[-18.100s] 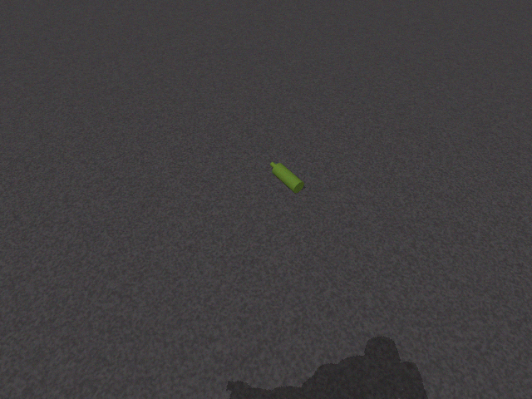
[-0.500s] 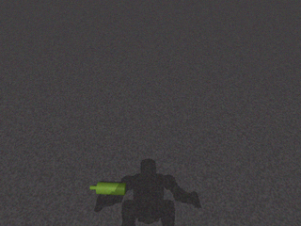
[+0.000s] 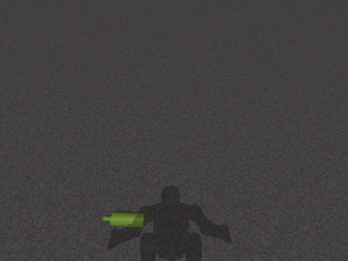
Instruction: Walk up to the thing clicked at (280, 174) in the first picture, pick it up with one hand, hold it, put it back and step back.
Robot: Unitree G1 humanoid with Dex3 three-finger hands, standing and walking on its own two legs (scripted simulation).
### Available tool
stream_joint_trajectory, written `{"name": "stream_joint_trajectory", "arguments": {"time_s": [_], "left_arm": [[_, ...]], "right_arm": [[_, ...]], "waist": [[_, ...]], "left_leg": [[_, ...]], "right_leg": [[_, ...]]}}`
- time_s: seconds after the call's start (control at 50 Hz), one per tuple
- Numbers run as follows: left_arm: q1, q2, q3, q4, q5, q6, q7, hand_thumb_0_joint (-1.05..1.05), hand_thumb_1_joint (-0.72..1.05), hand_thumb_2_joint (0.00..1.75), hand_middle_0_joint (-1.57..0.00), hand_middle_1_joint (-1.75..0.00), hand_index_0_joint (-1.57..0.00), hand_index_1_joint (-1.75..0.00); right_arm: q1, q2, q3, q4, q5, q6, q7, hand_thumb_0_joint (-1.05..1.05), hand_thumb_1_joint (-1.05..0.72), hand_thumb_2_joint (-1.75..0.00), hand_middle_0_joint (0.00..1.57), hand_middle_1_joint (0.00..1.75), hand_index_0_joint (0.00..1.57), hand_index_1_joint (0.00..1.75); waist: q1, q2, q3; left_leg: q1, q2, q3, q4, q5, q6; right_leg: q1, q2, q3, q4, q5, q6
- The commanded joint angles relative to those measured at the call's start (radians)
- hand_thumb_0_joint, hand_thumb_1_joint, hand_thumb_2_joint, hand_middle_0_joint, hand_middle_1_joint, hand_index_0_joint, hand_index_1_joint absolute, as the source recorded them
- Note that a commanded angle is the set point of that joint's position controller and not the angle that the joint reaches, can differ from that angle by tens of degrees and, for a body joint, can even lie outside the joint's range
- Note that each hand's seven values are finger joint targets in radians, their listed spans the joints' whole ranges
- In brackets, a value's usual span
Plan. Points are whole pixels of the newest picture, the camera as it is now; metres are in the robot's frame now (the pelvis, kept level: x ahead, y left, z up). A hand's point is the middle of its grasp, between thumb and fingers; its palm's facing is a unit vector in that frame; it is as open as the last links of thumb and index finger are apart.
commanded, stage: stand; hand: left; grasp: from above
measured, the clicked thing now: (124, 219) +0.45 +0.26 -0.75
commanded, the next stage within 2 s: rise first in 0.70 s
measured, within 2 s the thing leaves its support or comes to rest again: neither
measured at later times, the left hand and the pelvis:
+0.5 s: hand out of the picture +0.06 +0.26 -0.16, palm faces -0.04 -0.94 -0.34, open 7.4 cm; pelvis +0.00 +0.01 +0.00, yaw +0 degrees
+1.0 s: hand out of the picture +0.15 +0.26 -0.17, palm faces +0.00 -0.95 -0.32, open 8.7 cm; pelvis -0.01 +0.01 -0.02, yaw -1 degrees
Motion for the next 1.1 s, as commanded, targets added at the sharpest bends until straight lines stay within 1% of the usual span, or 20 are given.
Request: {"name": "stream_joint_trajectory", "arguments": {"time_s": [0.0,0.14,0.26,0.42,0.5,0.64,0.76,0.78,0.8,0.82,0.84,0.86,0.9,0.92,0.94,0.96,1.0,1.04,1.06,1.08], "left_arm": [[-0.034,0.209,0.041,-0.056,-0.001,-0.018,0.014,0.0,0.9,0.9,-0.2,-0.3,-0.2,-0.3],[-0.031,0.213,0.041,-0.059,-0.002,-0.02,0.014,0.0,0.9,0.9,-0.2,-0.3,-0.2,-0.3],[-0.028,0.213,0.041,-0.055,0.0,-0.014,0.012,0.0,0.9,0.9,-0.2,-0.3,-0.2,-0.3],[-0.025,0.214,0.04,-0.063,-0.002,-0.017,0.014,0.0,0.9,0.9,-0.2,-0.3,-0.2,-0.3],[-0.024,0.209,0.037,-0.063,-0.003,-0.017,0.014,0.0,0.9,0.9,-0.2,-0.3,-0.2,-0.3],[-0.019,0.208,0.036,-0.069,-0.001,-0.017,0.015,0.0,0.9,0.9,-0.2,-0.3,-0.2,-0.3],[-0.014,0.213,0.041,-0.066,-0.002,-0.013,0.016,0.0,0.9,0.9,-0.2,-0.3,-0.2,-0.3],[-0.009,0.209,0.038,-0.067,-0.001,-0.014,0.015,0.0,0.82,0.98,-0.14,-0.38,-0.12,-0.38],[-0.36,0.063,0.044,-0.418,-0.054,-0.11,0.03,0.0,0.74,0.98,-0.16,-0.46,-0.12,-0.46],[-0.484,0.107,0.061,-0.376,-0.056,-0.103,0.038,0.0,0.66,0.98,-0.16,-0.54,-0.12,-0.54],[-0.319,0.135,0.091,-0.196,-0.046,-0.06,0.041,0.0,0.58,0.99,-0.11,-0.62,-0.09,-0.62],[-0.24,0.171,0.123,-0.129,-0.032,-0.042,0.03,0.0,0.5,1.03,-0.12,-0.7,-0.08,-0.7],[-0.319,0.249,0.162,-0.184,-0.002,-0.046,0.018,0.0,0.34,1.02,-0.08,-0.86,-0.08,-0.86],[-0.269,0.244,0.179,-0.169,0.018,-0.043,0.005,0.0,0.26,1.01,-0.05,-0.94,-0.06,-0.94],[-0.174,0.225,0.186,-0.087,0.049,-0.026,-0.006,0.0,0.18,1.02,-0.01,-1.02,-0.04,-1.0],[-0.094,0.215,0.205,-0.074,0.072,-0.014,-0.016,0.0,0.1,1.02,-0.01,-1.06,-0.03,-1.03],[-0.068,0.229,0.233,-0.193,0.092,0.006,-0.013,0.0,-0.06,1.03,-0.02,-1.08,-0.03,-1.06],[-0.065,0.155,0.182,-0.211,0.104,0.057,-0.006,0.0,-0.2,1.03,-0.03,-1.08,-0.03,-1.07],[-0.09,0.152,0.174,-0.229,0.118,0.08,-0.001,0.0,-0.28,1.02,-0.04,-1.09,-0.05,-1.08],[-0.117,0.176,0.19,-0.255,0.128,0.098,0.007,0.0,-0.35,1.03,-0.05,-1.08,-0.05,-1.08]], "right_arm": [[-0.044,-0.214,-0.037,-0.057,0.002,-0.02,-0.01,0.0,-0.9,-0.9,0.2,0.3,0.2,0.3],[-0.032,-0.214,-0.036,-0.056,0.002,-0.022,-0.01,0.0,-0.9,-0.9,0.2,0.3,0.2,0.3],[-0.031,-0.217,-0.039,-0.052,0.002,-0.02,-0.009,0.0,-0.9,-0.9,0.2,0.3,0.2,0.3],[-0.028,-0.214,-0.037,-0.053,0.001,-0.025,-0.01,0.0,-0.9,-0.9,0.2,0.3,0.2,0.3],[-0.023,-0.213,-0.037,-0.049,0.002,-0.023,-0.011,0.0,-0.9,-0.9,0.2,0.3,0.2,0.3],[-0.023,-0.215,-0.039,-0.055,0.001,-0.023,-0.011,0.0,-0.9,-0.9,0.2,0.3,0.2,0.3],[-0.026,-0.216,-0.04,-0.058,0.001,-0.023,-0.011,0.0,-0.9,-0.9,0.2,0.3,0.2,0.3],[-0.033,-0.218,-0.041,-0.062,0.001,-0.023,-0.011,0.0,-0.88,-0.9,0.2,0.3,0.2,0.3],[0.008,-0.057,-0.004,-0.346,0.071,-0.072,-0.032,0.0,-0.94,-0.91,0.2,0.3,0.2,0.3],[0.056,-0.083,-0.011,-0.285,0.07,-0.07,-0.04,0.0,-0.91,-0.9,0.2,0.3,0.2,0.3],[0.095,-0.106,-0.022,-0.267,0.069,-0.057,-0.044,0.0,-0.9,-0.9,0.2,0.3,0.2,0.3],[0.101,-0.115,-0.037,-0.302,0.07,-0.047,-0.044,0.0,-0.91,-0.9,0.2,0.3,0.2,0.3],[0.135,-0.113,-0.06,-0.335,0.058,-0.05,-0.058,0.0,-0.93,-0.91,0.2,0.3,0.2,0.3],[0.146,-0.112,-0.074,-0.362,0.048,-0.054,-0.053,0.0,-0.92,-0.91,0.2,0.3,0.2,0.3],[0.172,-0.112,-0.086,-0.365,0.037,-0.054,-0.048,0.0,-0.92,-0.91,0.2,0.3,0.2,0.3],[0.18,-0.108,-0.095,-0.388,0.027,-0.053,-0.039,0.0,-0.92,-0.91,0.2,0.3,0.2,0.3],[0.178,-0.096,-0.106,-0.452,0.029,-0.055,-0.034,0.0,-0.91,-0.9,0.2,0.3,0.2,0.3],[0.144,-0.08,-0.095,-0.501,0.034,-0.056,-0.029,0.0,-0.9,-0.9,0.2,0.3,0.2,0.3],[0.133,-0.081,-0.093,-0.518,0.037,-0.057,-0.028,0.0,-0.89,-0.9,0.2,0.3,0.2,0.3],[0.119,-0.083,-0.098,-0.539,0.038,-0.059,-0.027,0.0,-0.91,-0.9,0.2,0.3,0.2,0.3]], "waist": [[0.0,0.001,-0.061],[0.001,0.007,-0.062],[-0.003,0.01,-0.041],[0.0,0.011,-0.076],[-0.002,0.007,-0.06],[0.0,0.0,-0.074],[0.002,0.0,-0.06],[0.006,-0.001,-0.068],[-0.128,0.031,0.01],[-0.096,0.015,-0.036],[-0.09,-0.027,-0.013],[-0.052,-0.055,-0.019],[-0.04,-0.04,-0.17],[-0.033,-0.002,-0.224],[-0.033,-0.013,-0.235],[0.004,0.004,-0.271],[0.039,0.066,-0.366],[0.017,0.063,-0.296],[0.014,0.056,-0.269],[0.01,0.046,-0.253]], "left_leg": [[0.028,0.118,-0.1,-0.023,0.142,0.031],[0.022,0.12,-0.103,-0.026,0.157,0.032],[0.012,0.115,-0.11,-0.043,0.058,0.029],[0.036,0.123,-0.105,-0.023,0.188,0.032],[0.027,0.119,-0.102,-0.026,0.157,0.03],[0.034,0.119,-0.096,-0.017,0.195,0.035],[0.036,0.122,-0.108,-0.03,0.176,0.035],[0.048,0.124,-0.107,-0.022,0.193,0.038],[-0.07,-0.013,0.032,0.039,0.006,0.026],[-0.058,-0.022,0.028,0.054,-0.012,0.026],[-0.094,-0.03,0.031,0.074,-0.05,0.031],[-0.128,-0.019,0.034,0.109,-0.031,0.033],[-0.121,-0.017,0.024,0.172,0.033,0.032],[-0.134,-0.021,0.022,0.21,0.064,0.028],[-0.175,-0.022,0.018,0.255,0.087,0.028],[-0.196,-0.026,0.017,0.281,0.113,0.022],[-0.169,-0.033,0.024,0.291,0.152,0.014],[-0.223,-0.029,0.023,0.299,0.113,0.015],[-0.25,-0.026,0.017,0.304,0.098,0.011],[-0.288,-0.019,0.014,0.322,0.071,0.012]], "right_leg": [[-0.028,-0.131,0.104,-0.054,0.122,-0.013],[-0.018,-0.132,0.109,-0.054,0.131,-0.012],[-0.045,-0.126,0.11,-0.058,0.043,-0.017],[-0.014,-0.135,0.111,-0.037,0.148,-0.016],[-0.024,-0.132,0.112,-0.047,0.126,-0.016],[-0.012,-0.136,0.109,-0.04,0.162,-0.017],[-0.024,-0.131,0.102,-0.035,0.119,-0.014],[-0.026,-0.132,0.101,-0.037,0.128,-0.015],[-0.284,0.011,0.047,0.044,0.099,-0.013],[-0.237,0.007,0.035,0.06,0.084,-0.014],[-0.254,0.014,0.027,0.063,0.031,-0.02],[-0.259,0.018,0.017,0.094,0.025,-0.019],[-0.262,0.017,0.027,0.167,0.088,-0.019],[-0.271,0.014,0.03,0.211,0.12,-0.022],[-0.294,0.014,0.03,0.252,0.141,-0.022],[-0.293,0.016,0.027,0.283,0.146,-0.029],[-0.256,0.018,0.032,0.298,0.159,-0.032],[-0.312,0.025,0.029,0.295,0.109,-0.032],[-0.332,0.029,0.022,0.305,0.094,-0.034],[-0.363,0.031,0.02,0.317,0.064,-0.033]]}}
